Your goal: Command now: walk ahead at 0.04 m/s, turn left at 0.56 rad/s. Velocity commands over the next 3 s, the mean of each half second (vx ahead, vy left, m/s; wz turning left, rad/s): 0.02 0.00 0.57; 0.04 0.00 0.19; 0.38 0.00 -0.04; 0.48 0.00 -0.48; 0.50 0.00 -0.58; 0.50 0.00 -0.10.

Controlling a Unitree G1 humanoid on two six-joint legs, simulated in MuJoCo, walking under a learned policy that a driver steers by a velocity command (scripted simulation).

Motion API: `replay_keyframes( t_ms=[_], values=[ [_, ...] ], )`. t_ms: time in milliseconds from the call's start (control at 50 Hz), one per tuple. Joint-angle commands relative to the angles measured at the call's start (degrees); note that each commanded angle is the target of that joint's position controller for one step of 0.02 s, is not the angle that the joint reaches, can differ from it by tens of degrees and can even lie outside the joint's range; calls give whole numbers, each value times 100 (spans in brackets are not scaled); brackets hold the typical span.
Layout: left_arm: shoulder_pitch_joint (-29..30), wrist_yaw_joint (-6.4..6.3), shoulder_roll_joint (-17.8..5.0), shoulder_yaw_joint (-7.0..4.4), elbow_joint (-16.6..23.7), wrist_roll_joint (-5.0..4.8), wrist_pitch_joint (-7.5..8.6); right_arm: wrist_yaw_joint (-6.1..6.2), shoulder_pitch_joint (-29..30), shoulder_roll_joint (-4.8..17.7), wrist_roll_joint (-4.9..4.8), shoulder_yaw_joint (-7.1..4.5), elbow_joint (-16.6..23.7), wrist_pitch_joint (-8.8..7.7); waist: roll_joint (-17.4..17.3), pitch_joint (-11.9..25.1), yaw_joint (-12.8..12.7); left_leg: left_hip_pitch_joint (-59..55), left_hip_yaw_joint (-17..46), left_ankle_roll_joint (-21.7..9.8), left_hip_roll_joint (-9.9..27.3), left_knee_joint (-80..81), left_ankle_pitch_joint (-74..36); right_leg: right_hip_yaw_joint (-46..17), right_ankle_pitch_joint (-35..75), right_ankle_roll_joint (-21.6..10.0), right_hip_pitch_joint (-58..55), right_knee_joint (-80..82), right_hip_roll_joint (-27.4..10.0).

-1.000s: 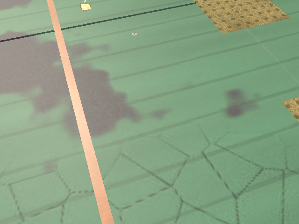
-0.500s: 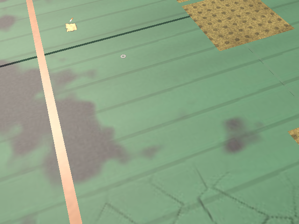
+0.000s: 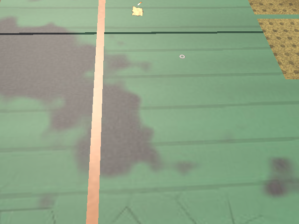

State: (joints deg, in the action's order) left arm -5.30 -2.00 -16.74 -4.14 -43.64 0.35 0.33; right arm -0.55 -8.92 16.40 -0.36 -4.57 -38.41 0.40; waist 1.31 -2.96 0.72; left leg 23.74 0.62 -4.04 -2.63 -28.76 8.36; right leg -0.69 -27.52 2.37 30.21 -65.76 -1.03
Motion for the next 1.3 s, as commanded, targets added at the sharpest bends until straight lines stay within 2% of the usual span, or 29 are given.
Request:
replay_keyframes(
  t_ms=[20, 120, 200, 280, 300, 320, 340, 360, 400, 420, 480, 520, 620, 680, 700, 720, 740, 760, 820, 880, 940, 1020, 1040, 1060, 1080, 1100, 1140, 1200, 1300],
  values=[
    [-357, -64, -444, -145, 301, 13, -9, 111, 188, 821, 39, -218, 513, -28, -731, 1112, -238, -1038, 1611, -1044, 1263, 982, -1623, -253, 459, 76, 207, 389, 22],
    [-133, -74, -305, -72, 369, -14, 6, 254, 44, 967, 2, -286, 577, 28, -885, 1161, -55, -962, 1932, -951, 1164, 987, -410, -382, 773, 182, -96, 1613, 158],
    [-114, 15, -394, -105, 421, -70, 82, 242, 53, 959, 18, -283, 663, 96, -1096, 1058, 30, -882, 2433, -859, 1121, 972, 192, -407, 691, 96, -475, 2364, 285],
    [-667, 135, -458, -177, 302, -89, 197, 271, 180, 889, -96, -255, 763, 193, -1086, 1023, -268, -683, 2595, -513, 814, 554, 41, -246, 1462, -192, -1579, 4201, 288],
    [-890, 120, -782, -273, 277, -2, 188, 285, 71, 687, -93, -199, 802, 206, -626, 1087, -260, -63, 2272, -212, 499, -32, 713, -797, 1608, -452, -2278, 4541, -493],
    [-759, 82, -1354, -393, 307, 145, 118, 265, 23, 427, -107, -145, 979, 169, 1144, 809, 28, 1246, 1008, 148, -502, -1297, 2119, -2245, 2341, -1204, -2550, 4862, -1731],
    [-606, 101, -1125, -348, 451, 306, 147, 231, 51, 889, 2, -288, 997, 73, 1462, 764, -69, 1492, 847, 419, -352, -2750, 2712, -3008, 2916, -1888, -2082, 5036, -2421],
    [-222, 60, -808, -253, 623, 258, 169, 194, -141, 1154, -17, -397, 834, 72, 940, 732, 86, 1388, 966, 506, -177, -3524, 2324, -2459, 3070, -1804, -1966, 4915, -2183],
    [151, 12, -501, -165, 728, 56, 156, 210, -466, 955, -25, -387, 531, 196, 558, 598, 188, 1454, 765, 706, -117, -4187, 1642, -1374, 3013, -1297, -2024, 4712, -1470],
    [104, -13, -473, -131, 731, 12, 139, 198, -466, 799, -33, -341, 524, 244, 537, 529, 128, 1510, 693, 797, -85, -4424, 1478, -1098, 3257, -1299, -2035, 4690, -1386],
    [-360, -66, -561, -138, 644, 60, 43, 174, 34, 483, -100, -198, 756, 250, 676, 497, -198, 1542, 356, 956, 17, -3730, 1239, -665, 3422, -1430, -2401, 4725, -1227],
    [-545, -67, -694, -177, 590, 48, 1, 161, 216, 358, -56, -120, 858, 231, 798, 650, -319, 1295, 306, 996, 125, -3007, 1417, -644, 3581, -1512, -2702, 4634, -1339],
    [-474, 62, -937, -226, 533, -84, -18, 88, 161, 371, -39, -58, 851, 218, 1038, 752, -335, -59, -174, 796, 178, -1222, 1576, -573, 3706, -1569, -2388, 4465, -1480],
    [-549, 86, -739, -128, 370, -209, -14, 63, -289, 348, -17, -67, 623, 196, 816, 710, -51, -1347, -273, 393, 72, 993, -58, -401, 3429, -1133, -1981, 4017, -1250],
    [-767, 118, -525, -43, 305, -97, 43, 104, -382, 555, 22, -91, 661, 189, 372, 1002, -113, -2279, 384, 234, 579, 963, -1037, -198, 2678, -674, -1458, 3678, -1026],
    [-863, 205, -129, 112, 438, 216, 129, 189, -417, 1040, 104, -160, 757, 211, -1196, 1265, -347, -3004, 1659, -260, 1829, 519, -3160, 361, 512, -137, -500, 2671, -471],
    [-422, 149, -258, 86, 550, 121, 120, 135, -258, 669, 226, -45, 695, 132, -1575, 1156, -73, -2083, 1969, -1088, 2228, 744, -2597, 95, -626, 65, -409, 2416, -336],
    [-267, 113, -573, 5, 531, 23, 75, 85, -70, 477, 258, 17, 717, 27, -1246, 875, -23, -1824, 1828, -1140, 1994, 912, -2044, -31, -609, 147, -455, 2012, -394],
    [-501, 51, -596, -69, 309, 33, -80, 84, 320, 503, 139, 34, 573, -126, -1094, 624, -163, -1473, 1350, -817, 1600, 909, -1941, -168, -111, 272, -537, 1698, -395],
    [-723, 90, -305, 26, 172, -2, -78, 98, 295, 349, 123, 82, 413, -98, -940, 787, -182, -1322, 1032, -755, 1344, 905, -1434, 14, 284, 273, -1074, 2159, -292],
    [-453, 131, -448, 13, 239, -99, -5, 108, -101, 765, 3, -54, 219, -4, -1127, 342, 111, -1224, 1609, -848, 1401, 1411, 2006, 361, 300, 23, -840, 2533, -26],
    [-1077, 197, -352, 10, -38, -101, 240, 129, 114, 606, -106, -7, 168, -38, -845, 72, -308, -402, 1650, -620, 1282, 1259, 2778, 367, 858, -588, -2051, 3915, 59],
    [-1558, 197, -448, -22, -197, -88, 301, 121, 345, 356, -65, 62, 238, -85, -591, 142, -509, 106, 1339, -381, 1010, 622, 2471, -141, 783, -773, -2686, 4144, -268],
    [-2096, 186, -873, -131, -350, -74, 359, 110, 723, -39, -31, 151, 466, -177, 481, 156, -669, 1078, 233, 85, 246, -882, 2113, -1426, -479, -1186, -3140, 4755, -1044],
    [-2222, 241, -1305, -245, -332, -27, 416, 113, 898, 179, -134, 102, 686, -305, 1445, -123, -732, 1993, -124, 239, -38, -2033, 2436, -3371, -1048, -1877, -3201, 5686, -2115],
    [-2003, 204, -1013, -161, -224, 43, 474, 99, 914, 485, -216, -5, 667, -401, 986, -415, -670, 2472, 354, 221, 338, -2883, 2404, -3620, -1038, -2039, -3151, 5806, -2293],
    [-1666, 174, -750, -85, -108, -48, 533, 20, 485, 476, -148, -41, 414, -476, 587, -297, -408, 2758, 355, 133, 594, -3255, 1503, -2719, -634, -1662, -3467, 5723, -1821],
    [-1677, 178, -570, -8, -112, -63, 499, -69, 632, 305, -40, -20, 373, -511, 413, -181, -444, 2413, 94, 274, 729, -2745, 438, -1540, 1062, -1373, -3347, 5863, -1343],
    [-1890, 147, -762, -38, -167, -79, 417, -179, 1105, 17, -83, 119, 503, -521, 495, -207, -620, 1341, -262, 488, 533, -1090, -603, -486, 2204, -1270, -2747, 5881, -1006]
  ],
)
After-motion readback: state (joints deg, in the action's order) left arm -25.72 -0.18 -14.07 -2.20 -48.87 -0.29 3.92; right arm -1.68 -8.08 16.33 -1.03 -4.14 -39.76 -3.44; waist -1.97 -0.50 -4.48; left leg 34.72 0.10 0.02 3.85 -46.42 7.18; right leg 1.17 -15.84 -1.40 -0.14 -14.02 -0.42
